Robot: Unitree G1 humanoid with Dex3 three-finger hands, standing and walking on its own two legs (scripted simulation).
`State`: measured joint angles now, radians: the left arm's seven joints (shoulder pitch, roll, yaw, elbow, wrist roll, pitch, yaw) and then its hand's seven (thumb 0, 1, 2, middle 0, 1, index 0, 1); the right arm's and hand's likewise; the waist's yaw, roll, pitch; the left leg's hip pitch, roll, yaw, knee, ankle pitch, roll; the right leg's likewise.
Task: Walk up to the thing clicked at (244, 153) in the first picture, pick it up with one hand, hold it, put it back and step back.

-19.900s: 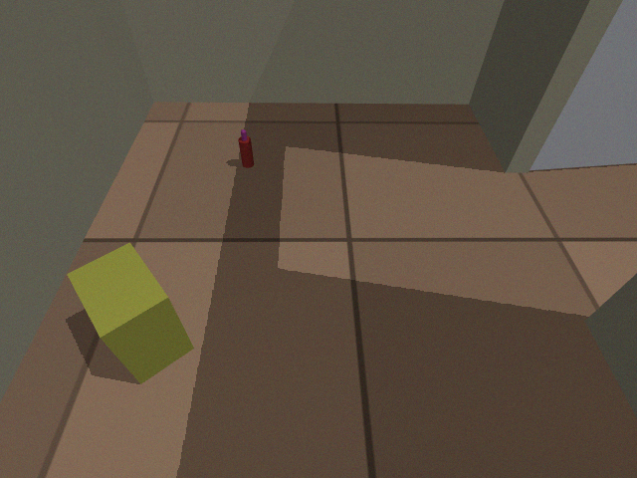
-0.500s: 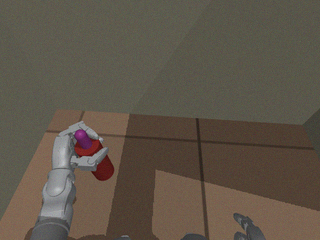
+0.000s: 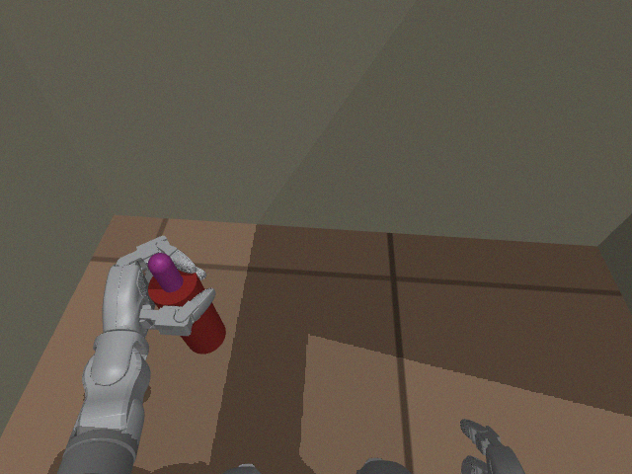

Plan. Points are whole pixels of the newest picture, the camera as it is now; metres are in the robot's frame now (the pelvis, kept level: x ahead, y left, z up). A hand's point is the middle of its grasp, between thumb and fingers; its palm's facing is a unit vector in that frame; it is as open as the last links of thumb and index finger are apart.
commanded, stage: hold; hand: left
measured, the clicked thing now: (185, 302) +0.33 +0.17 +0.01
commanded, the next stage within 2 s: crouch in 0.22 s
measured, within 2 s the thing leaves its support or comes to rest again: neither
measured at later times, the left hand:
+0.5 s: hand (180, 294) +0.33 +0.17 +0.03, palm faces +0.09 -1.00 -0.03, open 6.7 cm
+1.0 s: hand (210, 329) +0.38 +0.17 -0.18, palm faces +0.10 -0.99 -0.04, open 6.7 cm
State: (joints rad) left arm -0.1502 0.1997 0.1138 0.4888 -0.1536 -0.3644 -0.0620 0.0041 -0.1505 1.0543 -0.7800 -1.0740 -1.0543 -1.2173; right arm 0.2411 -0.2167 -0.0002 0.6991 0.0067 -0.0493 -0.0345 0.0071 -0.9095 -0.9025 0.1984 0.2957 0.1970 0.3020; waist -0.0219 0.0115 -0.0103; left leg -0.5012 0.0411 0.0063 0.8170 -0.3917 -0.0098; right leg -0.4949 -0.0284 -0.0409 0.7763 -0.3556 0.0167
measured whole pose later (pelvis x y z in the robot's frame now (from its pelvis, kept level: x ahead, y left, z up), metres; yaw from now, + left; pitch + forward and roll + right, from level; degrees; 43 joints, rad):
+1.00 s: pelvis -0.03 +0.00 -0.16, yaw -1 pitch +29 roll -2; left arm -0.50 0.28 0.28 0.98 -0.12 -0.73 -0.10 0.00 -0.15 1.06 -0.78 -1.07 -1.06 -1.21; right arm 0.18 -0.26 -0.02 0.72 -0.06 -0.04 0.05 0.00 -0.88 -0.90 0.20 0.30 0.20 0.30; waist -0.09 0.01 -0.18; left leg -1.48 0.04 -0.04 1.61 -0.64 -0.02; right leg -1.47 -0.04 -0.05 1.57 -0.60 0.01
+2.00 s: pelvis -0.09 +0.01 -0.41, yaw -7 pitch +28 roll -9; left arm -0.91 0.64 0.53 1.32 0.02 -0.75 -0.07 0.00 -0.16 1.07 -0.79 -1.06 -1.07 -1.20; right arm 0.12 -0.30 0.18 0.72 -0.19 0.05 0.12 0.00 -0.90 -0.90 0.20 0.30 0.20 0.30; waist -0.27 -0.05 0.05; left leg -2.26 0.02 -0.16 2.43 -0.68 -0.01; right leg -2.20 -0.03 -0.10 2.30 -0.60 0.02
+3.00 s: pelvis -0.09 +0.02 -0.43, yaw -12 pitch +21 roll -15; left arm -0.93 0.88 0.47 1.47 0.00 -0.89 -0.03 0.00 -0.17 1.08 -0.80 -1.06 -1.07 -1.20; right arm -0.04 -0.35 0.42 0.61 -0.30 0.08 0.14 -0.01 -0.89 -0.90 0.20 0.30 0.20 0.30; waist -0.32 -0.19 0.25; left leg -2.25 0.00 -0.30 2.57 -0.71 -0.02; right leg -2.13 0.00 -0.20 2.35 -0.60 0.05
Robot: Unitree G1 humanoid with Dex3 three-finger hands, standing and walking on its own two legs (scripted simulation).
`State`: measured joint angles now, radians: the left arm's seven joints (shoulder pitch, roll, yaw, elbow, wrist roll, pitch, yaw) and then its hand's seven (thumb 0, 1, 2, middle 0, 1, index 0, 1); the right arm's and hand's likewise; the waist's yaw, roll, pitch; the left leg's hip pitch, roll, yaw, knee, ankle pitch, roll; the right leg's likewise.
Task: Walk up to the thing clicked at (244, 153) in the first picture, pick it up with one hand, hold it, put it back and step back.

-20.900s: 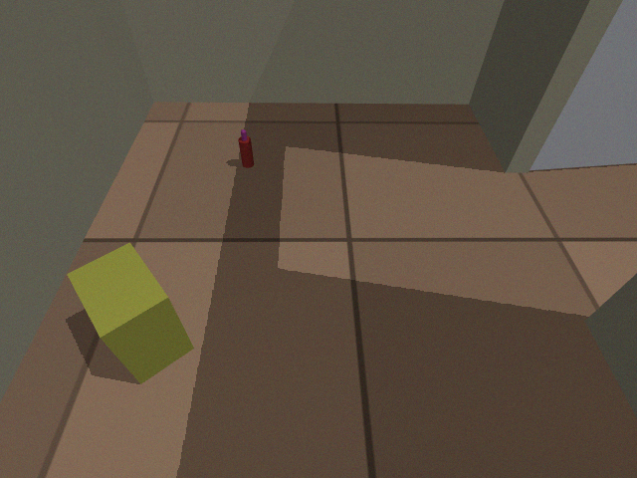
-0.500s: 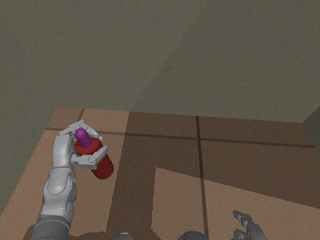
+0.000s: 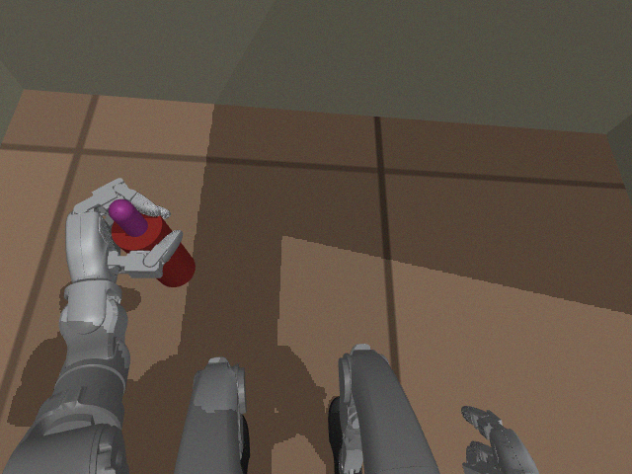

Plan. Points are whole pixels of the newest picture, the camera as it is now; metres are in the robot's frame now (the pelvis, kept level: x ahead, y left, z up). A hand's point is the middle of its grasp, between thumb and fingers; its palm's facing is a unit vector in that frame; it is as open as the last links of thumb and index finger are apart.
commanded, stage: crouch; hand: left
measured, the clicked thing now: (151, 243) +0.41 +0.19 -0.06
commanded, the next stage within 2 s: lower in 1.20 s
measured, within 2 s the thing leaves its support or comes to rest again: neither
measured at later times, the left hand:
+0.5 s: hand (177, 249) +0.47 +0.19 -0.23, palm faces +0.17 -0.98 -0.05, open 6.7 cm
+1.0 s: hand (186, 256) +0.48 +0.20 -0.32, palm faces +0.14 -0.99 -0.04, open 6.7 cm
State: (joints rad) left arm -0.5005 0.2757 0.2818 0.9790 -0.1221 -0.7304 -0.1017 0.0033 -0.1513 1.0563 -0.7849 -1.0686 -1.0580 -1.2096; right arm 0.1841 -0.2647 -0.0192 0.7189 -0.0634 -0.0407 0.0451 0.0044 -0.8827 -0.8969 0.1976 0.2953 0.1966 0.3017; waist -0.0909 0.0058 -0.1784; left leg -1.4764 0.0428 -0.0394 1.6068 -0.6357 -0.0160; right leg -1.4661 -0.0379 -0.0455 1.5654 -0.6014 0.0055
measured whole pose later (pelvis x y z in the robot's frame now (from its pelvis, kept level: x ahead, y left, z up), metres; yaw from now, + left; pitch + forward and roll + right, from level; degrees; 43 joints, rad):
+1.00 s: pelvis -0.05 +0.01 -0.25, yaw -6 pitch +28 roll -9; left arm -0.91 0.64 0.53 1.32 0.02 -0.75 -0.07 0.00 -0.16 1.07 -0.79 -1.06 -1.07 -1.20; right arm 0.12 -0.30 0.18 0.72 -0.19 0.05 0.12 0.00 -0.90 -0.90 0.20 0.30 0.20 0.30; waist -0.27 -0.05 0.05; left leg -2.26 0.02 -0.16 2.43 -0.68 -0.01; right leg -2.20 -0.03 -0.10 2.30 -0.60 0.02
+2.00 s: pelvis -0.05 +0.02 -0.27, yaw -11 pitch +21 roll -15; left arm -0.93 0.88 0.47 1.47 0.00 -0.89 -0.03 0.00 -0.17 1.08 -0.80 -1.06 -1.07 -1.20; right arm -0.04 -0.35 0.42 0.61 -0.30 0.08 0.14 -0.01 -0.89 -0.90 0.20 0.30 0.20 0.30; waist -0.32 -0.19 0.25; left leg -2.25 0.00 -0.30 2.57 -0.71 -0.02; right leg -2.13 0.00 -0.20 2.35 -0.60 0.05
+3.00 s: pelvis -0.06 +0.03 -0.27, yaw -14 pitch +19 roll -19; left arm -0.96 1.01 0.45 1.59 -0.02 -0.99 -0.01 0.00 -0.32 0.47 -0.73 -0.64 -0.76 -0.64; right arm -0.10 -0.36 0.54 0.53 -0.34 0.11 0.12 -0.01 -0.90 -0.89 0.20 0.30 0.20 0.30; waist -0.36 -0.23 0.29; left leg -2.23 0.01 -0.35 2.58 -0.72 0.00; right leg -2.08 0.03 -0.25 2.30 -0.58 0.07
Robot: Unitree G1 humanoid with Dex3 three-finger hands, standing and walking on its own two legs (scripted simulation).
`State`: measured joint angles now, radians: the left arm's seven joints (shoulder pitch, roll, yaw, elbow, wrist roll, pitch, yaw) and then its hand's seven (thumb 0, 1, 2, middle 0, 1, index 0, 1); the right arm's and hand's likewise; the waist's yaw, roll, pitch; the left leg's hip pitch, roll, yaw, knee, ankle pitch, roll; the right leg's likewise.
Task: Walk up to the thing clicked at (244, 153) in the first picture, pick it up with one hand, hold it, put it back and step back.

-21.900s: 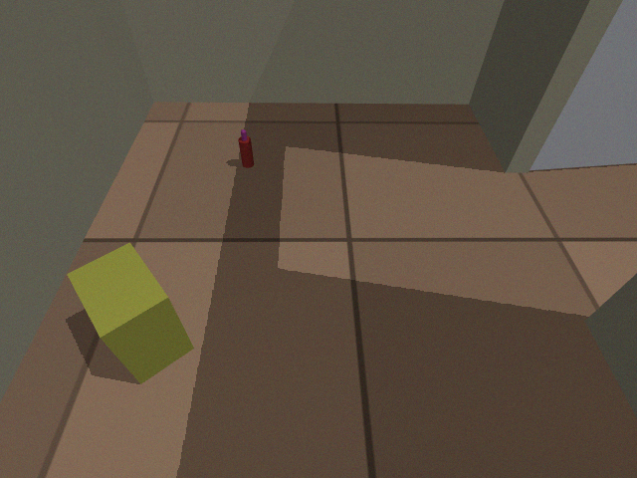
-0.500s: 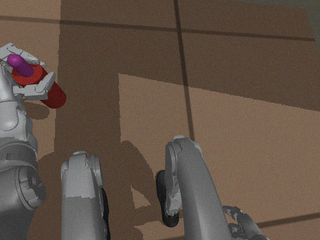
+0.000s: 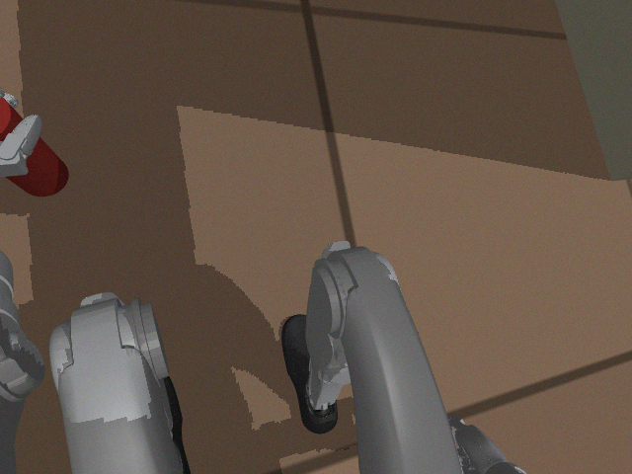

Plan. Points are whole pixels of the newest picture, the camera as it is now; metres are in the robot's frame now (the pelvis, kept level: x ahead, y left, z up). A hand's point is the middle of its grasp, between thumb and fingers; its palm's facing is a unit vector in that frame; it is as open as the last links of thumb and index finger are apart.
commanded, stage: crouch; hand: left
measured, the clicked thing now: (2, 139) +0.51 +0.25 -0.11
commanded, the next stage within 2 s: lower in 0.20 s
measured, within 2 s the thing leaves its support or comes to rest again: rests again in 1.96 s
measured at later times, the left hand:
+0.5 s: hand (6, 137) +0.52 +0.25 -0.12, palm faces +0.24 -0.97 -0.05, open 6.7 cm
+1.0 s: hand (20, 153) +0.52 +0.25 -0.17, palm faces +0.24 -0.97 -0.04, open 6.7 cm
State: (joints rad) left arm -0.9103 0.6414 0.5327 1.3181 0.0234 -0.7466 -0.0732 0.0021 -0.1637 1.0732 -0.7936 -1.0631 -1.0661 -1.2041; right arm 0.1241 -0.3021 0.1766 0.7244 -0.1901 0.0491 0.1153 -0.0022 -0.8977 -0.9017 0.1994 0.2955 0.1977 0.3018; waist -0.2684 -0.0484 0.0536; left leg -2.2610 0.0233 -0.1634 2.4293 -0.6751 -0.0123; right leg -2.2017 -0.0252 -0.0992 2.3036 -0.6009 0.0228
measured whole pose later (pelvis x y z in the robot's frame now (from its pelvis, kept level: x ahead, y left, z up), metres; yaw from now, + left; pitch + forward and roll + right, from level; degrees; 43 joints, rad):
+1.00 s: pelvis +0.00 +0.01 -0.02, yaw -5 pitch +21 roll -15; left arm -0.93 0.88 0.47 1.47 0.00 -0.89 -0.03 0.00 -0.17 1.08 -0.80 -1.06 -1.07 -1.20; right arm -0.04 -0.35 0.42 0.61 -0.30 0.08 0.14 -0.01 -0.89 -0.90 0.20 0.30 0.20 0.30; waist -0.32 -0.19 0.25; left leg -2.25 0.00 -0.30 2.57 -0.71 -0.02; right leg -2.13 0.00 -0.20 2.35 -0.60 0.05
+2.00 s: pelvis -0.01 +0.02 -0.02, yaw -8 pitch +19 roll -19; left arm -0.96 1.01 0.45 1.59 -0.02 -0.99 -0.01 0.00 -0.32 0.47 -0.73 -0.64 -0.76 -0.64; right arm -0.10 -0.36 0.54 0.53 -0.34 0.11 0.12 -0.01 -0.90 -0.89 0.20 0.30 0.20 0.30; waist -0.36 -0.23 0.29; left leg -2.23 0.01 -0.35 2.58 -0.72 0.00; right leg -2.08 0.03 -0.25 2.30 -0.58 0.07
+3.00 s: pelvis +0.00 +0.02 +0.01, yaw -3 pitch +28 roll -13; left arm -0.88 0.97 0.56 1.17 0.18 -0.37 -0.10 -0.01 -0.53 0.07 -0.08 -0.08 -0.08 -0.07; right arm 0.11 -0.30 0.23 0.56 -0.11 0.22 0.09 0.00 -0.92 -0.91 0.20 0.30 0.20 0.30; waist -0.25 -0.06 0.04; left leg -2.25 0.03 -0.18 2.42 -0.68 0.03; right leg -2.15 -0.01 -0.12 2.25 -0.60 0.05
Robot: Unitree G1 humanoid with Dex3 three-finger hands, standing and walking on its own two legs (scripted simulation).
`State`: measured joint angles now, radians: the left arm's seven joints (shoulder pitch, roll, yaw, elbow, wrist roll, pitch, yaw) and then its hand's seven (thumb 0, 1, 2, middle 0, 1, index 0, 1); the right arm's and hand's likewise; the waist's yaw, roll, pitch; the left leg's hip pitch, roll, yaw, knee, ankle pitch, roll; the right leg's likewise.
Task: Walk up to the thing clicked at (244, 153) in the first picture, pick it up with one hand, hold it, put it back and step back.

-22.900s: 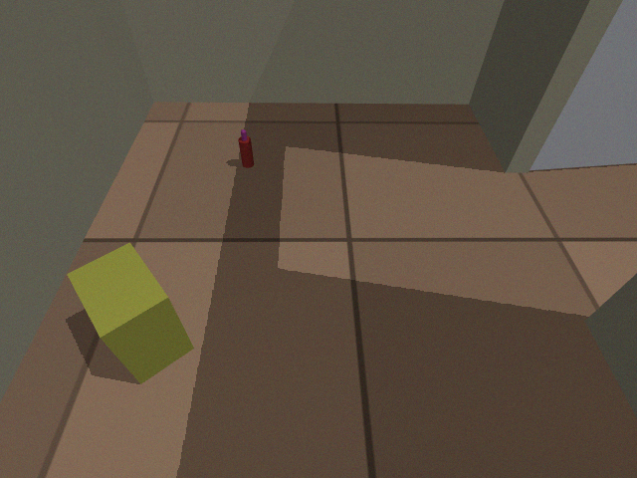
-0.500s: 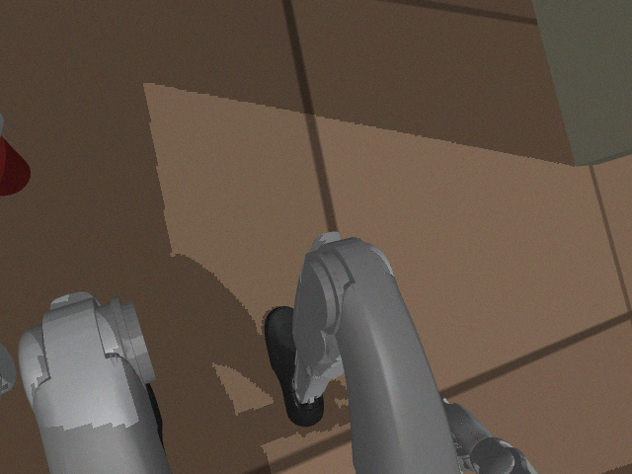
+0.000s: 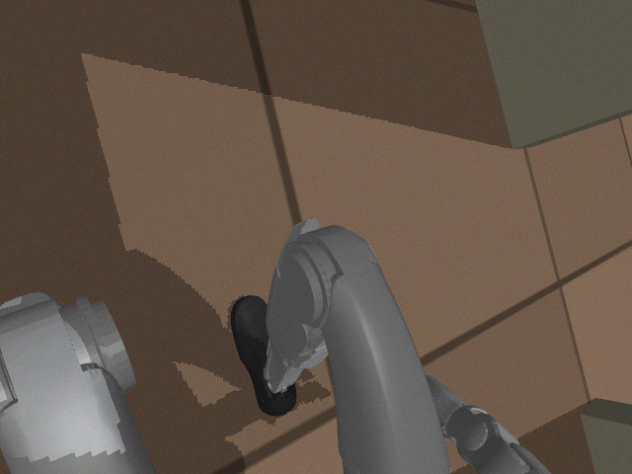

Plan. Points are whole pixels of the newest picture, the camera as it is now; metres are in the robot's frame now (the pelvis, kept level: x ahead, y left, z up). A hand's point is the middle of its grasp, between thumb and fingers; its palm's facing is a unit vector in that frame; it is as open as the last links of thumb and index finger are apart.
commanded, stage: lower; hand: left
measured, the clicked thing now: out of the picture +0.50 +0.29 -0.18
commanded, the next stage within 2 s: loosen in 0.40 s
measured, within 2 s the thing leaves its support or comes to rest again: rests again in 0.96 s
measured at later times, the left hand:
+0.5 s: hand out of the picture +0.50 +0.29 -0.16, palm faces +0.33 -0.94 -0.03, open 6.7 cm
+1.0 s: hand out of the picture +0.51 +0.29 -0.15, palm faces +0.34 -0.94 -0.03, open 11.4 cm
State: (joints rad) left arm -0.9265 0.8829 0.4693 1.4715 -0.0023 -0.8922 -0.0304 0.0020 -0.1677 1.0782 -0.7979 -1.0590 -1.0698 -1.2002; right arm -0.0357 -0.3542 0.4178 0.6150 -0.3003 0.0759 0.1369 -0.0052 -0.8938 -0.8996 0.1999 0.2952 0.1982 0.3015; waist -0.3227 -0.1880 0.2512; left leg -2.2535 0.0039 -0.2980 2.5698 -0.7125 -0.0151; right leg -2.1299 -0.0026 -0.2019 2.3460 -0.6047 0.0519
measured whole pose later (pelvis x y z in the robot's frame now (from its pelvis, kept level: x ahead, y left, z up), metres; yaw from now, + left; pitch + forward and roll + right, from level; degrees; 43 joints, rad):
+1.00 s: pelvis -0.01 +0.01 +0.00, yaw -3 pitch +19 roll -19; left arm -0.96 1.01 0.45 1.59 -0.02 -0.99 -0.01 0.00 -0.32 0.47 -0.73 -0.64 -0.76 -0.64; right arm -0.10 -0.36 0.54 0.53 -0.34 0.11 0.12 -0.01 -0.90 -0.89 0.20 0.30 0.20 0.30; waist -0.36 -0.23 0.29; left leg -2.23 0.01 -0.35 2.58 -0.72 0.00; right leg -2.08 0.03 -0.25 2.30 -0.58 0.07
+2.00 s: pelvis +0.00 +0.00 +0.03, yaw +2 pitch +28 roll -13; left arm -0.88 0.97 0.56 1.17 0.18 -0.37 -0.10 -0.01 -0.53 0.07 -0.08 -0.08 -0.08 -0.07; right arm 0.11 -0.30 0.23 0.56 -0.11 0.22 0.09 0.00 -0.92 -0.91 0.20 0.30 0.20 0.30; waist -0.25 -0.06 0.04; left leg -2.25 0.03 -0.18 2.42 -0.68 0.03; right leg -2.15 -0.01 -0.12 2.25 -0.60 0.05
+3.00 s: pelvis +0.08 +0.00 +0.40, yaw +12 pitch +13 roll -2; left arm 0.29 0.24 0.02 0.20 -0.02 0.21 0.17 0.00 -0.52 0.06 -0.06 -0.06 -0.06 -0.05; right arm 0.28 -0.21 0.02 0.52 0.05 0.00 -0.15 0.01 -0.90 -0.90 0.20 0.30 0.20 0.30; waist -0.05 0.04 -0.14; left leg -0.79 0.05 -0.03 1.07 -0.50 -0.02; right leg -0.77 -0.02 -0.05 1.01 -0.46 0.01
